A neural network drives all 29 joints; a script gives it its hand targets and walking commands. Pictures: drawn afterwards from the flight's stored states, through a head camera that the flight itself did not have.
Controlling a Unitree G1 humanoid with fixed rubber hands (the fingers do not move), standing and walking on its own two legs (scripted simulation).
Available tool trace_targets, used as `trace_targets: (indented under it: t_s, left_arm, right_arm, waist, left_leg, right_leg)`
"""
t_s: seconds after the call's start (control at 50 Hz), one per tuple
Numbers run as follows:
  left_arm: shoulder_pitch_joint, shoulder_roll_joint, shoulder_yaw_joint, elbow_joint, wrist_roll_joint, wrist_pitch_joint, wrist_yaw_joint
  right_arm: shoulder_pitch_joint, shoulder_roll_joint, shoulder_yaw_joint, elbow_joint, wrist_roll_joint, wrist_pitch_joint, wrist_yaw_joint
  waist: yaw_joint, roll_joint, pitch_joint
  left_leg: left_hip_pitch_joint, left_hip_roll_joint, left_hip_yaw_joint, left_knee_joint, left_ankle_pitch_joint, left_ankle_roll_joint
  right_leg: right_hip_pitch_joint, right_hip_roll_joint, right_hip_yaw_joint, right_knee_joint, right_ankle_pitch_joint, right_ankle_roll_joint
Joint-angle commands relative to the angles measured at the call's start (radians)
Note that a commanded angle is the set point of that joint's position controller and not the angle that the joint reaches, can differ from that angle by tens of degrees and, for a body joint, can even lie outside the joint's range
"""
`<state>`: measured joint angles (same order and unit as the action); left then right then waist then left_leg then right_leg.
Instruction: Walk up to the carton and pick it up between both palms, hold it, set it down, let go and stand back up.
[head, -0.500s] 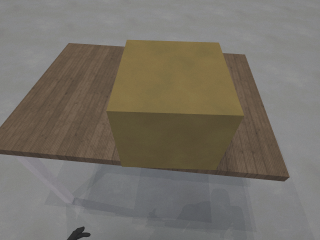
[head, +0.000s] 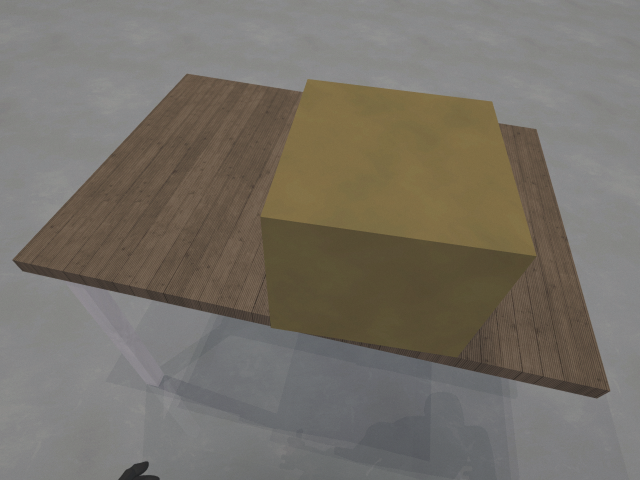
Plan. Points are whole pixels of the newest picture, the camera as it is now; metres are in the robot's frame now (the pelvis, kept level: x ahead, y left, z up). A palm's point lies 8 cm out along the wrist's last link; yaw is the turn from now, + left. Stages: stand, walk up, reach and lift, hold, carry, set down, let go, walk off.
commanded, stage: walk up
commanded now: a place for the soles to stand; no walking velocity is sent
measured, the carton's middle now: (380, 215) +0.49 -0.08 +0.03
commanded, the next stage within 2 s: reach and lift in 1.76 s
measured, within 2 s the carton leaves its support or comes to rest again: neither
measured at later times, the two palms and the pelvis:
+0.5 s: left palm out of the picture +0.06 +0.20 -0.13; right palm out of the picture +0.09 -0.31 -0.12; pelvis +0.02 -0.06 +0.00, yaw +4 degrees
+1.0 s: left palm out of the picture +0.06 +0.22 -0.12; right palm out of the picture +0.10 -0.31 -0.12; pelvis +0.02 -0.06 +0.00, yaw +3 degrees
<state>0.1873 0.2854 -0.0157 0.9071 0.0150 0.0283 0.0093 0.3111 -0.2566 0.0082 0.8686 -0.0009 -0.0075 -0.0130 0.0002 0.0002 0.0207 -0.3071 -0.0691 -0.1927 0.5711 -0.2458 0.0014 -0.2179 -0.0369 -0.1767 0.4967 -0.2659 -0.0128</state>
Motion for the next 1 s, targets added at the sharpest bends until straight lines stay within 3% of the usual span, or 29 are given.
trace_targets:
  t_s: [0.0,0.04,0.06,0.08,0.1,0.14,0.18,0.2,0.22,0.24,0.28,0.3,0.34,0.38,0.44,0.48,0.52,0.6,0.62,0.7,0.72,0.74,0.78,0.8,0.86,0.88,0.9,0.96,0.98]
  left_arm:
    - [-0.010,0.134,0.035,-0.053,0.031,0.008,-0.007]
    - [-0.006,0.099,0.026,-0.057,0.032,0.026,-0.015]
    - [0.003,0.098,0.027,-0.054,0.024,0.029,-0.018]
    - [0.023,0.089,0.019,-0.055,0.026,0.025,-0.020]
    - [0.014,0.090,0.021,-0.066,0.021,0.019,-0.019]
    - [0.030,0.092,0.018,-0.067,0.018,0.002,-0.019]
    - [0.061,0.122,0.038,-0.058,0.022,-0.007,-0.022]
    - [0.053,0.143,0.045,-0.065,0.023,-0.004,-0.021]
    - [0.042,0.163,0.051,-0.073,0.005,0.000,-0.016]
    - [0.036,0.184,0.056,-0.069,-0.010,0.009,-0.014]
    - [0.004,0.150,0.048,-0.064,-0.012,0.024,-0.013]
    - [0.016,0.153,0.049,-0.045,-0.017,0.024,-0.011]
    - [0.019,0.143,0.040,-0.031,-0.002,0.022,-0.016]
    - [0.019,0.125,0.034,-0.033,0.001,0.016,-0.023]
    - [0.038,0.120,0.028,-0.028,-0.002,0.008,-0.024]
    - [0.046,0.143,0.034,-0.028,-0.005,0.004,-0.020]
    - [0.056,0.135,0.037,-0.024,0.004,0.002,-0.018]
    - [0.075,0.122,0.042,-0.026,0.002,0.005,-0.014]
    - [0.065,0.120,0.040,-0.025,0.004,0.007,-0.014]
    - [0.061,0.123,0.043,-0.033,0.007,0.014,-0.015]
    - [0.062,0.124,0.041,-0.027,0.003,0.012,-0.014]
    - [0.069,0.122,0.042,-0.029,0.004,0.011,-0.014]
    - [0.067,0.137,0.045,-0.034,0.009,0.013,-0.016]
    - [0.054,0.129,0.044,-0.026,0.006,0.014,-0.015]
    - [0.071,0.126,0.040,-0.032,0.008,0.010,-0.016]
    - [0.088,0.127,0.038,-0.026,0.007,0.007,-0.017]
    - [0.071,0.131,0.040,-0.026,0.005,0.006,-0.016]
    - [0.090,0.144,0.040,-0.015,0.004,0.002,-0.014]
    - [0.087,0.144,0.037,-0.013,0.000,0.000,-0.013]
  right_arm:
    - [0.100,-0.160,-0.046,-0.060,-0.015,-0.016,-0.023]
    - [0.116,-0.199,-0.060,-0.056,-0.012,-0.013,-0.047]
    - [0.118,-0.194,-0.057,-0.064,-0.011,-0.010,-0.056]
    - [0.088,-0.202,-0.060,-0.069,-0.016,-0.010,-0.062]
    - [0.071,-0.191,-0.064,-0.082,-0.022,-0.010,-0.065]
    - [0.031,-0.167,-0.057,-0.091,-0.024,-0.012,-0.058]
    - [0.012,-0.131,-0.045,-0.098,-0.025,-0.019,-0.044]
    - [0.024,-0.115,-0.038,-0.106,-0.020,-0.019,-0.039]
    - [0.009,-0.092,-0.022,-0.100,-0.010,-0.010,-0.036]
    - [0.007,-0.069,-0.019,-0.094,-0.013,-0.001,-0.043]
    - [0.050,-0.064,-0.017,-0.071,-0.014,0.003,-0.049]
    - [0.047,-0.079,-0.017,-0.058,-0.023,-0.002,-0.051]
    - [0.053,-0.094,-0.024,-0.055,-0.025,-0.017,-0.049]
    - [0.087,-0.096,-0.018,-0.053,-0.026,-0.029,-0.047]
    - [0.036,-0.123,-0.021,-0.053,-0.024,-0.029,-0.044]
    - [0.002,-0.119,-0.020,-0.065,-0.022,-0.028,-0.043]
    - [0.017,-0.105,-0.010,-0.061,-0.023,-0.026,-0.045]
    - [-0.001,-0.106,-0.015,-0.051,-0.024,-0.023,-0.049]
    - [-0.003,-0.099,-0.008,-0.054,-0.020,-0.023,-0.050]
    - [-0.013,-0.118,-0.016,-0.039,-0.027,-0.012,-0.052]
    - [-0.007,-0.110,-0.014,-0.038,-0.025,-0.013,-0.050]
    - [-0.005,-0.119,-0.010,-0.041,-0.028,-0.016,-0.050]
    - [-0.005,-0.109,-0.007,-0.040,-0.019,-0.015,-0.048]
    - [-0.017,-0.122,-0.007,-0.036,-0.022,-0.015,-0.047]
    - [-0.036,-0.136,-0.011,-0.036,-0.021,-0.017,-0.046]
    - [-0.044,-0.139,-0.013,-0.031,-0.022,-0.014,-0.044]
    - [-0.044,-0.131,-0.009,-0.031,-0.019,-0.015,-0.041]
    - [-0.051,-0.122,-0.008,-0.026,-0.023,-0.011,-0.038]
    - [-0.038,-0.121,-0.003,-0.019,-0.018,-0.011,-0.038]
  waist:
    - [-0.023,0.057,-0.006]
    - [-0.029,0.104,0.062]
    - [-0.031,0.125,0.067]
    - [-0.007,0.132,0.065]
    - [-0.018,0.167,0.030]
    - [-0.002,0.175,-0.043]
    - [0.009,0.088,-0.120]
    - [0.008,0.067,-0.139]
    - [0.013,0.019,-0.101]
    - [0.014,-0.018,-0.024]
    - [-0.005,-0.054,0.078]
    - [0.007,-0.102,0.107]
    - [-0.007,-0.074,0.084]
    - [-0.020,-0.109,0.033]
    - [-0.013,0.043,0.006]
    - [0.003,0.062,-0.006]
    - [-0.007,0.029,-0.004]
    - [0.008,-0.017,-0.065]
    - [0.005,-0.032,-0.041]
    - [0.003,0.020,0.009]
    - [0.002,-0.021,-0.008]
    - [0.005,0.005,-0.020]
    - [0.000,-0.008,-0.026]
    - [0.005,0.031,-0.002]
    - [0.015,0.024,0.018]
    - [0.023,0.040,0.009]
    - [0.013,0.054,-0.011]
    - [0.020,0.016,0.015]
    - [0.008,-0.011,0.020]
  left_leg:
    - [-0.083,0.182,-0.272,-0.196,-0.019,0.085]
    - [-0.047,0.249,-0.422,-0.257,-0.103,0.152]
    - [-0.021,0.271,-0.457,-0.286,-0.143,0.163]
    - [0.024,0.282,-0.458,-0.257,-0.098,0.175]
    - [0.047,0.276,-0.420,-0.224,0.000,0.171]
    - [0.081,0.231,-0.315,-0.151,0.178,0.131]
    - [-0.024,0.162,-0.180,-0.076,0.222,0.069]
    - [-0.088,0.108,-0.119,-0.027,0.139,0.041]
    - [-0.127,0.032,-0.029,0.040,-0.019,0.011]
    - [-0.104,0.008,0.043,0.084,-0.107,0.006]
    - [-0.085,0.036,0.080,0.081,-0.114,0.005]
    - [-0.058,0.057,0.075,0.053,-0.077,0.013]
    - [0.009,0.082,0.067,-0.014,0.017,0.026]
    - [0.045,0.117,0.020,-0.041,0.102,0.041]
    - [0.049,0.135,-0.015,-0.070,0.089,0.054]
    - [0.026,0.134,0.000,-0.052,0.169,0.054]
    - [0.001,0.147,0.000,-0.038,0.225,0.056]
    - [0.033,0.131,0.033,-0.009,0.213,0.050]
    - [0.017,0.132,0.048,-0.007,0.205,0.046]
    - [0.012,0.140,0.039,-0.028,0.200,0.056]
    - [0.022,0.142,0.023,-0.022,0.237,0.060]
    - [0.023,0.144,0.029,-0.024,0.223,0.060]
    - [0.028,0.143,0.034,-0.041,0.166,0.055]
    - [-0.001,0.151,0.008,-0.047,0.187,0.059]
    - [-0.010,0.174,-0.025,-0.087,0.146,0.072]
    - [-0.008,0.169,-0.004,-0.082,0.131,0.068]
    - [-0.013,0.157,-0.004,-0.091,0.129,0.062]
    - [-0.003,0.147,0.010,-0.089,0.067,0.061]
    - [-0.005,0.137,0.022,-0.086,0.066,0.053]
  right_leg:
    - [0.059,-0.018,0.093,0.031,-0.135,-0.017]
    - [-0.097,0.007,0.122,0.091,-0.186,0.010]
    - [-0.145,0.020,0.146,0.122,-0.243,0.012]
    - [-0.195,0.002,0.179,0.135,-0.220,0.015]
    - [-0.178,-0.006,0.193,0.114,-0.176,0.016]
    - [-0.088,0.002,0.188,-0.022,-0.055,0.012]
    - [0.138,-0.017,0.191,-0.081,0.104,-0.004]
    - [0.205,-0.069,0.236,-0.105,0.082,-0.024]
    - [0.161,-0.147,0.338,-0.175,-0.031,-0.062]
    - [0.054,-0.198,0.377,-0.231,-0.121,-0.094]
    - [-0.034,-0.190,0.339,-0.265,-0.134,-0.110]
    - [-0.065,-0.168,0.327,-0.258,-0.118,-0.087]
    - [-0.059,-0.136,0.273,-0.206,-0.019,-0.071]
    - [-0.028,-0.107,0.234,-0.148,0.041,-0.074]
    - [-0.006,-0.079,0.236,-0.123,0.036,-0.053]
    - [0.030,-0.081,0.239,-0.112,0.124,-0.042]
    - [0.066,-0.080,0.220,-0.097,0.217,-0.046]
    - [0.100,-0.081,0.214,-0.076,0.293,-0.045]
    - [0.087,-0.089,0.205,-0.083,0.275,-0.053]
    - [0.041,-0.077,0.211,-0.082,0.219,-0.050]
    - [0.050,-0.072,0.211,-0.080,0.253,-0.048]
    - [0.055,-0.070,0.211,-0.073,0.256,-0.049]
    - [0.053,-0.076,0.211,-0.083,0.165,-0.055]
    - [0.056,-0.067,0.217,-0.078,0.182,-0.050]
    - [0.044,-0.048,0.220,-0.076,0.125,-0.041]
    - [0.054,-0.054,0.235,-0.087,0.130,-0.040]
    - [0.074,-0.055,0.232,-0.084,0.109,-0.045]
    - [0.039,-0.065,0.257,-0.137,0.016,-0.030]
    - [0.042,-0.058,0.260,-0.153,0.014,-0.037]
